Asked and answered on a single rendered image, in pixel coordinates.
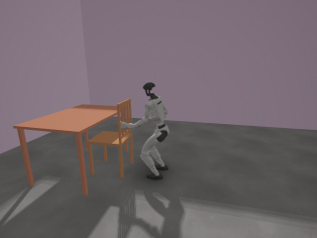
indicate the robot right upper arm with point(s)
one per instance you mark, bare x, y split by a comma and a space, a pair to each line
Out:
164, 107

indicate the robot left upper arm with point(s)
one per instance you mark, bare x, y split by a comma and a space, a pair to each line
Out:
148, 107

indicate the table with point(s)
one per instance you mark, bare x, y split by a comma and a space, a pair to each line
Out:
74, 120

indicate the robot left hand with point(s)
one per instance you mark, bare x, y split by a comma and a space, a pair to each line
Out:
124, 125

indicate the left robot shin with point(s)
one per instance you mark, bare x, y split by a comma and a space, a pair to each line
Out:
149, 162

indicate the humanoid robot torso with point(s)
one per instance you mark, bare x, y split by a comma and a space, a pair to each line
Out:
157, 115

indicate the left robot forearm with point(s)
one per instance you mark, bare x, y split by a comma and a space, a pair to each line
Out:
140, 123

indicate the chair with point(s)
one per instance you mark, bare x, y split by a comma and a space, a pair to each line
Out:
110, 138

